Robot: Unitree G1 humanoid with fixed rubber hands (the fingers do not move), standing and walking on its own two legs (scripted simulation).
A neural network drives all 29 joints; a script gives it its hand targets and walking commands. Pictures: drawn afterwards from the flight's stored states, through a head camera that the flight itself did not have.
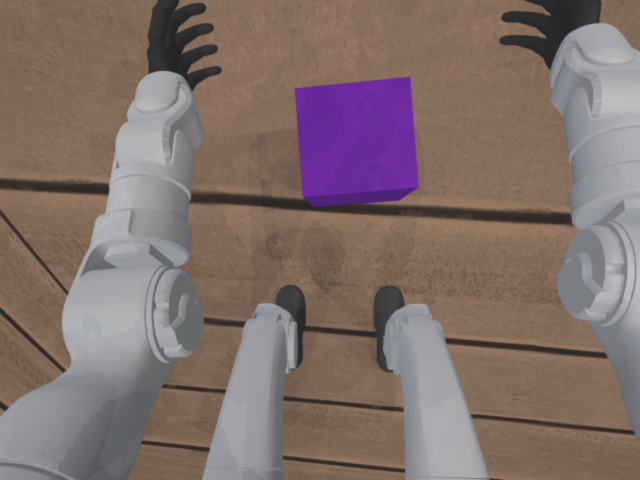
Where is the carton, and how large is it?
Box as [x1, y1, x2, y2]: [295, 77, 418, 206]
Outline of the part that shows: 409,77 295,88 303,197 313,206 398,200 418,187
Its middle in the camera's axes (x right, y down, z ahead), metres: +0.08 -0.18 +0.83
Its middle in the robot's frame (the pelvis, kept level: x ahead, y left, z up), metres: +0.54 -0.02 -0.52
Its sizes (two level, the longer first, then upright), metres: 0.210 0.200 0.250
